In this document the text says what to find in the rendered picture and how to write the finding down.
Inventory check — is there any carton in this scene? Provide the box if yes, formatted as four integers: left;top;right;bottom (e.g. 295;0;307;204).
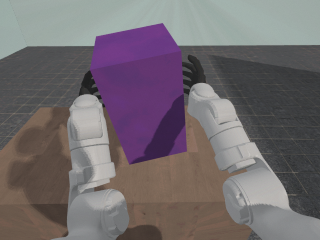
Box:
90;23;187;165

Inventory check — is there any right robot forearm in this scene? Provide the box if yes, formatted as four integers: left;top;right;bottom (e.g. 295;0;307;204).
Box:
187;83;289;205

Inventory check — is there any right robot upper arm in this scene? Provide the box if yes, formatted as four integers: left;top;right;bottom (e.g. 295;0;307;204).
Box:
222;167;320;240

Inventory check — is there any left robot forearm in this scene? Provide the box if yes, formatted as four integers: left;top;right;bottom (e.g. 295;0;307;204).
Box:
67;94;116;229

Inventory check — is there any robot right hand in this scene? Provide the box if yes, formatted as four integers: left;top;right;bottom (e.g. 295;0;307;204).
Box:
182;54;206;95

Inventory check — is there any pedestal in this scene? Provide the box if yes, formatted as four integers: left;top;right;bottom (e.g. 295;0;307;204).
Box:
0;105;252;240

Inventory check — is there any robot left hand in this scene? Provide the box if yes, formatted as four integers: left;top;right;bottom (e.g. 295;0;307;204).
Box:
79;70;105;108

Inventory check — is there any left robot upper arm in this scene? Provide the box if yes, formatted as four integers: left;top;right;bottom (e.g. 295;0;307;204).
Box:
51;188;130;240

